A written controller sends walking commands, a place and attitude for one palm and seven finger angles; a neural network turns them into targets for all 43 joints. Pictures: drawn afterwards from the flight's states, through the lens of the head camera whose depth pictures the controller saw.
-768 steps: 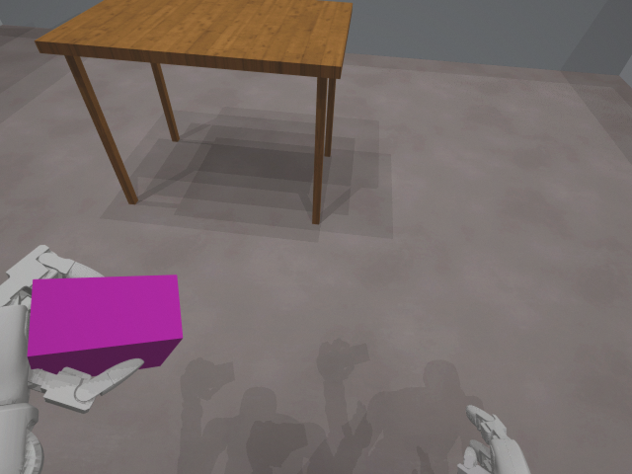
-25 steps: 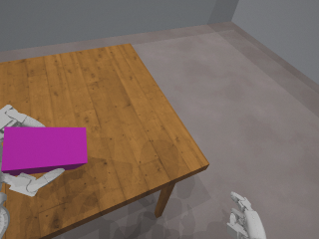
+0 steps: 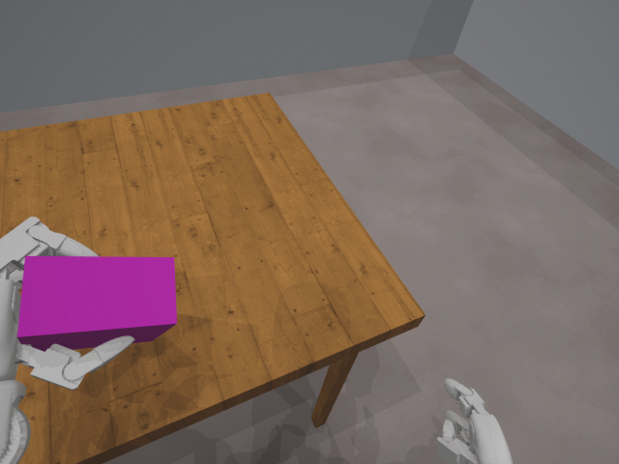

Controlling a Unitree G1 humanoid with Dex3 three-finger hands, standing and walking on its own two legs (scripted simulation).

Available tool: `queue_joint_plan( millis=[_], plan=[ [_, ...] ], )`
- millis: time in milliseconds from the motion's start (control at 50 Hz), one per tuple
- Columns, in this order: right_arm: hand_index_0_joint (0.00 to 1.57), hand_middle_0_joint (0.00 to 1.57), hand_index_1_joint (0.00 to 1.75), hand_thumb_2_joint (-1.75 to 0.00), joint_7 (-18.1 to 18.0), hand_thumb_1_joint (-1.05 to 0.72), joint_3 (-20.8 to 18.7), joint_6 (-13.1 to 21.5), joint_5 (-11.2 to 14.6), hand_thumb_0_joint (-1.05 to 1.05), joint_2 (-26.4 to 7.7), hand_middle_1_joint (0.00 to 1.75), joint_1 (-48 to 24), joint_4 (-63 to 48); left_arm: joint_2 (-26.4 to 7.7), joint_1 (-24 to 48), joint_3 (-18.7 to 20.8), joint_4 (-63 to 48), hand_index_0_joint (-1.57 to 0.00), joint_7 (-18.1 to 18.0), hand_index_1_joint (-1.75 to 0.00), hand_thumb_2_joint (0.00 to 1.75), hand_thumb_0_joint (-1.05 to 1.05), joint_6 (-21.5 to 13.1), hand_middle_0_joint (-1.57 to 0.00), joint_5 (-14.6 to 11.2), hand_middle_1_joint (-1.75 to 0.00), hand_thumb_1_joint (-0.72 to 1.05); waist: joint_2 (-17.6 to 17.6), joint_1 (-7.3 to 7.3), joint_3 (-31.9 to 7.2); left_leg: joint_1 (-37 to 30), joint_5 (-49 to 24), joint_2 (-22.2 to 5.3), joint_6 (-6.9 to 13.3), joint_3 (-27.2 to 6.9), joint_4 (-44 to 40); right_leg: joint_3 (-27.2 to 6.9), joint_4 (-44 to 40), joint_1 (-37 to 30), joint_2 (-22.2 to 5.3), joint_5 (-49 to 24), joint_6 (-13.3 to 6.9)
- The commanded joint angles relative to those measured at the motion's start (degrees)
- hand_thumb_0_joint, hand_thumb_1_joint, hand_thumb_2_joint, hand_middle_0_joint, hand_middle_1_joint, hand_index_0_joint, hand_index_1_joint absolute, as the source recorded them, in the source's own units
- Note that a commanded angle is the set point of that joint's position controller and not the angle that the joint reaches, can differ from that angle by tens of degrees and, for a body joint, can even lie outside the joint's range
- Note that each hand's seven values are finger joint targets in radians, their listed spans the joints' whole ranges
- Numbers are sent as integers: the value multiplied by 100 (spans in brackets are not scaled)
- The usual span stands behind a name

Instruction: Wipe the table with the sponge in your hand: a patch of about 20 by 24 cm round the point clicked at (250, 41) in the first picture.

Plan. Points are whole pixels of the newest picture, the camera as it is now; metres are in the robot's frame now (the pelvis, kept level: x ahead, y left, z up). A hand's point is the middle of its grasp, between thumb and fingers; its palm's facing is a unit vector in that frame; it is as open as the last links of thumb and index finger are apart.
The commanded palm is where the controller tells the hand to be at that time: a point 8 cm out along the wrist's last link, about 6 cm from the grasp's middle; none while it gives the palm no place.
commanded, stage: come to a stop and stand still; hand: left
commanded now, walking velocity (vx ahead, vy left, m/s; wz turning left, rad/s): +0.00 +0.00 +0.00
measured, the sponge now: (121, 305) +0.23 +0.22 +0.13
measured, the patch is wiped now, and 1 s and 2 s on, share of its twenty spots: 0.00 0.00 0.00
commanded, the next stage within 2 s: look again from close up in 0.34 s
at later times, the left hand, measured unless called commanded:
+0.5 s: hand (85, 311) +0.21 +0.24 +0.15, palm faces +0.37 -0.85 -0.38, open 10.3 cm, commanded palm +0.15 +0.27 +0.17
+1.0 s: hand (104, 295) +0.23 +0.23 +0.16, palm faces +0.37 -0.85 -0.37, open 10.3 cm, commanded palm +0.17 +0.26 +0.17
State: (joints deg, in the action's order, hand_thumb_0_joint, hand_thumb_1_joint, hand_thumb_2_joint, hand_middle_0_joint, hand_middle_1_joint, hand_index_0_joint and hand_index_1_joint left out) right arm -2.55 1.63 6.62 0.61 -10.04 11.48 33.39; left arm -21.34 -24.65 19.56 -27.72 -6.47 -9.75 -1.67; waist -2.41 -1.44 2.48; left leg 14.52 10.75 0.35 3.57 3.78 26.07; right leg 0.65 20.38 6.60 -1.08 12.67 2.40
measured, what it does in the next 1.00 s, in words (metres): stands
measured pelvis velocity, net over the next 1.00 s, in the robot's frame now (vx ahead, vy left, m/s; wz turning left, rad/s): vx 0.01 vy -0.02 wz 0.00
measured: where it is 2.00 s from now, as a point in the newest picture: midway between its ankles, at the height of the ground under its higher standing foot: outside the picture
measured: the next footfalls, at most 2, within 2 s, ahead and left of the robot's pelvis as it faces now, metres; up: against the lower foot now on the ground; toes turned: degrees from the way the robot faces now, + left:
none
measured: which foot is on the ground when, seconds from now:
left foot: down 0.00-1.00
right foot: down 0.00-1.00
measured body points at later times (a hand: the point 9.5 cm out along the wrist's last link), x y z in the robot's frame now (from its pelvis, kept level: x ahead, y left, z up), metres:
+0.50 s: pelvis +0.00 -0.01 +0.00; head +0.01 +0.01 +0.45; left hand +0.19 +0.28 +0.17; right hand +0.17 -0.23 -0.07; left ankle +0.04 +0.07 -0.74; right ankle -0.02 -0.15 -0.74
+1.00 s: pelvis +0.01 -0.02 +0.00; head +0.03 +0.00 +0.45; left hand +0.20 +0.27 +0.18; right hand +0.19 -0.24 -0.07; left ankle +0.04 +0.07 -0.74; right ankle -0.02 -0.15 -0.74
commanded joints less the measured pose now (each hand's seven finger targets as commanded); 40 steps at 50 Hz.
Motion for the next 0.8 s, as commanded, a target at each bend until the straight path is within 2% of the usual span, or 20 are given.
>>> queue_joint_plan(
  millis=[0, 20, 40, 120, 140, 220, 240, 320, 340, 420, 440, 500, 520, 540, 620, 640, 660, 720, 740, 780],
  plan=[
    [20, 20, 30, -90, -76, -90, -372, 362, 20, 0, -851, 30, -514, -919, -936, 554, 630, -1329, -120, -109, -160, 130, 0, -459, -120, -56, -160, 10, 815, 63, -716, -101, 568, -652, -176, -815, -905, -142, -151, -107, -131, -353, -292],
    [20, 20, 30, -90, -82, -90, -365, 391, 43, 0, -839, 30, -604, -909, -994, 491, 712, -1312, -120, -133, -160, 130, 0, -448, -120, -34, -160, 10, 857, 59, -686, -78, 682, -642, -169, -790, -940, -131, -144, -72, -89, -269, -272],
    [20, 20, 30, -90, -75, -90, -349, 379, 20, 0, -847, 30, -531, -888, -799, 508, 518, -1256, -120, -98, -160, 130, 0, -480, -120, -45, -160, 10, 783, 73, -677, -42, 803, -639, -156, -833, -988, -80, -156, -60, -66, -207, -276],
    [20, 20, 30, -90, -84, -90, -381, 442, 44, 0, -860, 30, -563, -873, -969, 432, 708, -1216, -120, -131, -160, 130, 0, -476, -120, -21, -160, 10, 770, 66, -624, 33, 1035, -654, -161, -859, -1034, -139, -162, -48, -72, -106, -270],
    [20, 20, 30, -90, -77, -90, -361, 422, 19, 0, -852, 30, -503, -858, -784, 391, 537, -1061, -120, -99, -160, 130, 0, -482, -120, -37, -160, 10, 693, 72, -573, 100, 1202, -657, -143, -874, -1073, -103, -187, -21, -65, -35, -267],
    [20, 20, 30, -90, -80, -90, -393, 476, 46, 0, -861, 30, -550, -850, -1013, 442, 750, -1177, -120, -137, -160, 130, 0, -490, -120, 1, -160, 10, 776, 65, -613, 32, 1112, -633, -150, -828, -1006, -165, -190, -13, -83, -92, -276],
    [20, 20, 30, -90, -70, -90, -368, 454, 11, 0, -858, 30, -481, -835, -777, 417, 534, -1082, -120, -96, -160, 130, 0, -496, -120, -24, -160, 10, 674, 79, -604, 56, 1070, -600, -140, -845, -996, -128, -221, -19, -62, -122, -282],
    [20, 20, 30, -90, -67, -90, -401, 468, 40, 0, -862, 30, -536, -817, -941, 413, 692, -1099, -120, -123, -160, 130, 0, -462, -120, -16, -160, 10, 562, 83, -610, -123, 750, -537, -174, -753, -802, -249, -330, 132, -119, -195, -306],
    [20, 20, 30, -90, -56, -90, -377, 442, 7, 0, -867, 30, -490, -813, -761, 415, 511, -1029, -120, -84, -160, 130, 0, -471, -120, -39, -160, 10, 526, 91, -604, -134, 762, -530, -162, -765, -805, -219, -359, 167, -108, -150, -307],
    [20, 20, 30, -90, -69, -90, -416, 449, 40, 0, -869, 30, -578, -818, -1002, 477, 730, -1279, -120, -130, -160, 130, 0, -471, -120, -26, -160, 10, 712, 83, -778, -365, 258, -518, -172, -707, -674, -292, -273, 118, -141, -505, -323],
    [20, 20, 30, -90, -64, -90, -382, 423, 8, 0, -855, 30, -522, -819, -835, 463, 559, -1274, -120, -101, -160, 130, 0, -482, -120, -52, -160, 10, 625, 84, -804, -355, 179, -526, -160, -734, -691, -212, -250, 65, -131, -552, -318],
    [20, 20, 30, -90, -71, -90, -406, 404, 27, 0, -858, 30, -512, -844, -939, 400, 667, -1357, -120, -111, -160, 130, 0, -452, -120, -82, -160, 10, 632, 67, -909, -464, -280, -537, -176, -723, -570, -256, -186, -3, -182, -835, -326],
    [20, 20, 30, -90, -77, -90, -398, 407, 43, 0, -846, 30, -582, -823, -983, 288, 740, -1248, -120, -129, -160, 130, 0, -419, -120, -76, -160, 10, 634, 68, -889, -513, -280, -534, -179, -688, -574, -271, -206, 62, -169, -818, -315],
    [20, 20, 30, -90, -67, -90, -372, 372, 20, 0, -845, 30, -514, -825, -777, 277, 543, -1165, -120, -95, -160, 130, 0, -413, -120, -101, -160, 10, 557, 81, -800, -459, -251, -535, -177, -692, -605, -205, -235, 95, -153, -775, -307],
    [20, 20, 30, -90, -85, -90, -402, 336, 54, 0, -859, 30, -570, -843, -935, 284, 695, -1196, -120, -121, -160, 130, 0, -374, -120, -95, -160, 10, 612, 81, -829, -522, -457, -554, -191, -691, -581, -262, -215, 78, -172, -884, -319],
    [20, 20, 30, -90, -82, -90, -378, 308, 32, 0, -853, 30, -521, -849, -772, 301, 525, -1154, -120, -93, -160, 130, 0, -378, -120, -109, -160, 10, 581, 88, -796, -496, -449, -561, -185, -683, -603, -205, -219, 78, -167, -871, -315],
    [20, 20, 30, -90, -86, -90, -393, 305, 47, 0, -852, 30, -552, -886, -882, 367, 590, -1258, -120, -103, -160, 130, 0, -363, -120, -108, -160, 10, 675, 84, -788, -485, -478, -571, -187, -707, -600, -242, -208, 49, -192, -911, -315],
    [20, 20, 30, -90, -102, -90, -387, 289, 56, 0, -843, 30, -587, -876, -964, 293, 683, -1234, -120, -125, -160, 130, 0, -328, -120, -106, -160, 10, 600, 79, -822, -547, -451, -575, -177, -665, -581, -258, -230, 77, -188, -907, -308],
    [20, 20, 30, -90, -96, -90, -370, 263, 31, 0, -847, 30, -538, -875, -796, 311, 521, -1258, -120, -100, -160, 130, 0, -342, -120, -119, -160, 10, 618, 88, -840, -521, -451, -576, -169, -686, -592, -214, -224, 38, -185, -908, -317],
    [20, 20, 30, -90, -99, -90, -385, 262, 45, 0, -862, 30, -542, -891, -882, 396, 578, -1329, -120, -113, -160, 130, 0, -333, -120, -122, -160, 10, 642, 84, -854, -553, -596, -591, -182, -711, -567, -244, -201, 24, -208, -979, -326]
  ],
)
